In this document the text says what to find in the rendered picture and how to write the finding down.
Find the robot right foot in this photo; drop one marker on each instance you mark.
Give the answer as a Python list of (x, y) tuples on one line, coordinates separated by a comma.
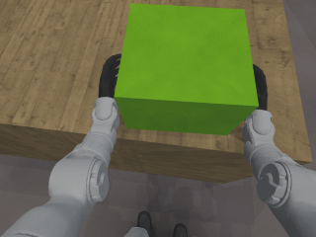
[(180, 230)]

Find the robot right forearm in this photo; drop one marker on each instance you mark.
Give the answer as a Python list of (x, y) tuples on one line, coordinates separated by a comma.
[(259, 149)]

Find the right robot upper arm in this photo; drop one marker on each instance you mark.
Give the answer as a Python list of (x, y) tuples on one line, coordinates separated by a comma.
[(290, 193)]

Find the robot left forearm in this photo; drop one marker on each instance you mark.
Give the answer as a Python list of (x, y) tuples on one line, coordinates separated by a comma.
[(100, 140)]

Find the left robot upper arm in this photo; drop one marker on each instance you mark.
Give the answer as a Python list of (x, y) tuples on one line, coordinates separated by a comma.
[(76, 185)]

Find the robot left shin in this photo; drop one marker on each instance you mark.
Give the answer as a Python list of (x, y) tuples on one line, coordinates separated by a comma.
[(138, 229)]

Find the carton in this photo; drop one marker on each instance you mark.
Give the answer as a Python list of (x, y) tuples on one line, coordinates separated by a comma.
[(185, 69)]

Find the pedestal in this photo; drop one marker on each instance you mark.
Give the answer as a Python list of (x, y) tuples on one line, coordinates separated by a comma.
[(52, 54)]

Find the right robot hand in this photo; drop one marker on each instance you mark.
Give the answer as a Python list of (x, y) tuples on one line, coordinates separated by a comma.
[(261, 87)]

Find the left robot hand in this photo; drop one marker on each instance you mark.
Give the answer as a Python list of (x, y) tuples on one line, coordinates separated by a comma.
[(108, 79)]

